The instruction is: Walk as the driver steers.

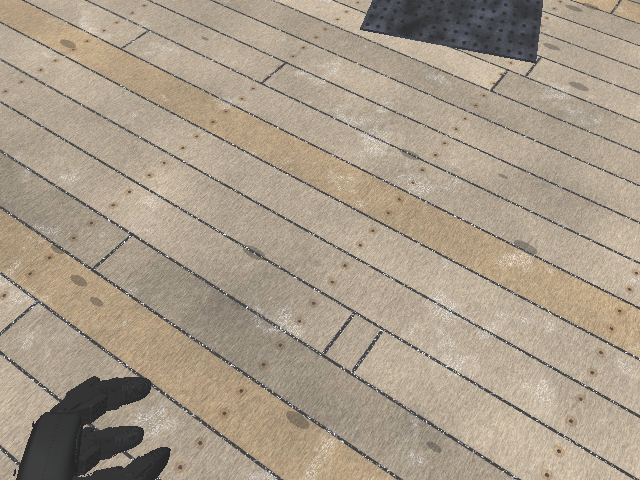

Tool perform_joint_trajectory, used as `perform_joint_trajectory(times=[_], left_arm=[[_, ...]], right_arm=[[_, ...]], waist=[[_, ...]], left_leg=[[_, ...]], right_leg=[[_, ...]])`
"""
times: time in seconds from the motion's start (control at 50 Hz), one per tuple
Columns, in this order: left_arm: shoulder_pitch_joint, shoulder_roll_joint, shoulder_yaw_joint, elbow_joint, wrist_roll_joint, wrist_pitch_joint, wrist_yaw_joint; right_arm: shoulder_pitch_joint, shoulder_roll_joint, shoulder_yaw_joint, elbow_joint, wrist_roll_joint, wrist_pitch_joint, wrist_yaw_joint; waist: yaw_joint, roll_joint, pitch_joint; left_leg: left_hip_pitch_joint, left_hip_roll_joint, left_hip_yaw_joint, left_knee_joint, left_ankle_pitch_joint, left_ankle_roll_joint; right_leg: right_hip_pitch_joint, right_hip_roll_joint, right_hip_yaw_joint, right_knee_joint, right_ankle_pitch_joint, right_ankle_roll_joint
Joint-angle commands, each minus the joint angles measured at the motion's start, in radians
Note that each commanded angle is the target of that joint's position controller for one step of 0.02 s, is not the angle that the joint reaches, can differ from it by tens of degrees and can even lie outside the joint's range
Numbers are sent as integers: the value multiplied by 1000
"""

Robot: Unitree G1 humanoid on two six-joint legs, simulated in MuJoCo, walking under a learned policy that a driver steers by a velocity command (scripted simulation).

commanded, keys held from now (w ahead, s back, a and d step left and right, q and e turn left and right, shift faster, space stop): q+shift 0.22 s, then shift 0.04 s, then e+shift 0.74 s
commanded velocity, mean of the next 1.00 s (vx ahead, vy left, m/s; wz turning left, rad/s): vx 0.04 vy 0.00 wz -0.07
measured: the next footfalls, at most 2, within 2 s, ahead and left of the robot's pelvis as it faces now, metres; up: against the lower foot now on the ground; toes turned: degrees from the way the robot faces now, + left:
left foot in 0.44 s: +0.08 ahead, +0.13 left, +0.00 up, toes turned +15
right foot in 0.80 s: +0.12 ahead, -0.13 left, +0.00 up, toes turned -7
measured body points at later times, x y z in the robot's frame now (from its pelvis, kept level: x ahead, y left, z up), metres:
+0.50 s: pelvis +0.07 +0.00 +0.02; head +0.08 +0.03 +0.47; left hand +0.10 +0.29 -0.10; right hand +0.30 -0.20 -0.06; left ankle +0.04 +0.12 -0.71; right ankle +0.15 -0.11 -0.69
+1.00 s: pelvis +0.08 -0.04 +0.03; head +0.13 -0.07 +0.47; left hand +0.29 +0.22 -0.05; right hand +0.22 -0.35 -0.07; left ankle +0.11 +0.12 -0.63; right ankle +0.08 -0.12 -0.71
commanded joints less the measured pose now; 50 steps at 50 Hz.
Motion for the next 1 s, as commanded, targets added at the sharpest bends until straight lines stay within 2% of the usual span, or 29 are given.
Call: perform_joint_trajectory(times=[0.02, 0.04, 0.06, 0.08, 0.1, 0.14, 0.18, 0.24, 0.32, 0.36, 0.4, 0.42, 0.44, 0.46, 0.48, 0.5, 0.54, 0.58, 0.66, 0.74, 0.78, 0.8, 0.82, 0.84, 0.86, 0.88, 0.9, 0.92, 1.0], left_arm=[[234, 209, 55, -5, 46, 10, 15], [111, 155, 55, -68, 37, 22, 21], [69, 77, 33, -93, 27, 39, 31], [58, 65, 25, -92, 24, 60, 36], [35, 73, 25, -83, 19, 74, 40], [56, 97, 36, -55, 29, 80, 46], [93, 109, 46, -31, 34, 79, 48], [106, 141, 61, -13, 28, 82, 48], [74, 164, 60, 4, 5, 96, 22], [91, 149, 49, 27, -10, 97, 1], [93, 91, 20, 58, -24, 99, -17], [149, 72, 10, 84, -27, 95, -29], [177, 32, -6, 80, 0, 90, -43], [184, 55, 7, 54, -9, 89, -36], [142, 168, 39, 61, -19, 98, -23], [173, 185, 61, 70, -34, 112, -15], [241, 161, 71, 98, -28, 146, 11], [226, 116, 64, 78, -29, 158, 14], [141, 40, 30, 1, -25, 159, -22], [178, 85, 46, -35, -30, 170, -47], [242, 95, 62, -23, -30, 182, -41], [304, 144, 86, -8, -24, 180, -24], [364, 320, 133, -20, -15, 173, 0], [360, 327, 123, -49, 24, 145, -13], [344, 279, 109, -51, 22, 122, -22], [307, 251, 102, -46, 3, 110, -13], [245, 220, 93, -52, -24, 114, -1], [194, 192, 82, -68, -35, 122, 12], [161, 206, 87, -94, -23, 142, 36]], right_arm=[[230, 29, 34, -129, 13, -8, 31], [219, -107, 2, -77, 15, 6, 38], [72, -175, -21, -90, 11, 22, 40], [8, -180, -28, -104, 3, 38, 31], [-17, -173, -30, -128, 2, 47, 26], [-30, -93, -10, -146, 11, 51, 29], [-60, -53, 3, -161, 8, 42, 29], [-112, -60, 4, -173, -6, 40, 33], [-107, -25, 21, -148, -20, 36, 40], [-95, -10, 30, -125, -27, 31, 47], [-18, 25, 38, -69, -38, 24, 55], [-11, -12, 32, -64, -44, 23, 53], [7, -101, 18, -78, -57, 23, 41], [-98, -187, -7, -86, -73, 27, 34], [-144, -158, -8, -112, -78, 14, 31], [-188, -128, 1, -109, -78, -1, 28], [-237, -60, 17, -110, -50, -26, 20], [-222, -26, 24, -99, -44, -31, 10], [-178, -64, 2, -79, -41, -16, -1], [-172, -111, -23, -66, -17, -16, 15], [-185, -98, -25, -53, 3, -21, 27], [-127, -67, -22, -26, -1, -25, 37], [-165, -11, -4, -84, -47, -32, 40], [-281, -5, 6, -137, -57, -41, 34], [-323, -47, -4, -133, -39, -44, 32], [-325, -37, -3, -131, -28, -47, 26], [-295, -43, -7, -112, -34, -47, 16], [-289, -54, -11, -108, -46, -45, 10], [-227, -19, -2, -73, -33, -49, 23]], waist=[[-38, -351, -483], [-13, -239, -441], [37, -127, -302], [40, -49, -248], [31, -59, -175], [32, -104, -107], [54, -116, -131], [71, -77, -181], [55, -77, -177], [57, -88, -165], [13, -80, -159], [21, -73, -149], [48, 98, -170], [76, 281, -122], [32, 228, -72], [59, 245, -39], [77, 231, -36], [75, 169, -51], [25, 154, -109], [40, 183, -133], [85, 155, -136], [104, 45, -154], [105, -305, -156], [149, -317, -257], [168, -156, -254], [132, -100, -207], [93, -37, -171], [74, -40, -152], [44, -61, -167]], left_leg=[[-453, 15, 26, 642, -204, -88], [-457, 115, 64, 733, -83, -129], [-473, 144, 131, 735, 16, -151], [-450, 167, 168, 713, 77, -160], [-443, 191, 189, 665, 99, -159], [-402, 212, 250, 575, 112, -146], [-434, 240, 265, 498, 98, -145], [-435, 285, 259, 410, 132, -134], [-243, 231, 298, 202, 136, -95], [-167, 208, 310, 49, 143, -74], [33, 182, 336, -258, 294, -40], [146, 204, 300, -326, 345, -15], [212, 413, 72, -365, 451, 42], [-25, 570, -10, -408, 351, 190], [-131, 539, 29, -443, 316, 217], [-141, 515, 86, -439, 390, 195], [-83, 489, 178, -412, 540, 152], [-21, 482, 242, -389, 621, 139], [70, 505, 315, -334, 681, 140], [67, 557, 345, -280, 748, 117], [6, 535, 416, -169, 687, 43], [-86, 464, 483, -8, 579, -25], [-452, 311, 545, 354, 95, -142], [-629, 179, 327, 552, -187, -166], [-652, 201, 239, 608, -151, -143], [-657, 210, 214, 581, -65, -119], [-651, 225, 204, 513, 15, -114], [-618, 227, 197, 466, 90, -110], [-503, 150, 209, 276, 205, -141]], right_leg=[[879, -593, 721, -9, 378, -261], [759, -545, 687, -56, 73, -307], [615, -437, 442, -72, -76, -259], [499, -367, 317, -95, -152, -212], [397, -324, 225, -111, -151, -198], [281, -279, 82, -154, -101, -205], [342, -315, 42, -166, -36, -248], [391, -389, 37, -180, -63, -287], [269, -348, -32, -192, -181, -281], [259, -339, -20, -185, -254, -271], [184, -292, -37, -138, -353, -207], [109, -254, -51, -105, -380, -135], [35, -167, -119, 86, -507, -48], [15, -101, -171, 223, -630, -2], [46, -108, -124, 429, -620, 19], [-9, -95, -114, 571, -605, 27], [-97, -109, -79, 740, -565, 55], [-137, -130, -87, 741, -509, 71], [-65, -157, -140, 485, -476, 66], [69, -126, -202, 315, -469, 7], [213, -86, -228, 141, -339, -45], [364, -77, -158, 34, -152, -93], [599, -333, 249, 11, 407, -239], [632, -462, 503, -44, 405, -437], [636, -434, 428, -62, 310, -415], [600, -377, 358, -52, 230, -357], [549, -331, 301, -51, 163, -303], [495, -302, 279, -63, 112, -270], [410, -227, 254, -54, 64, -248]])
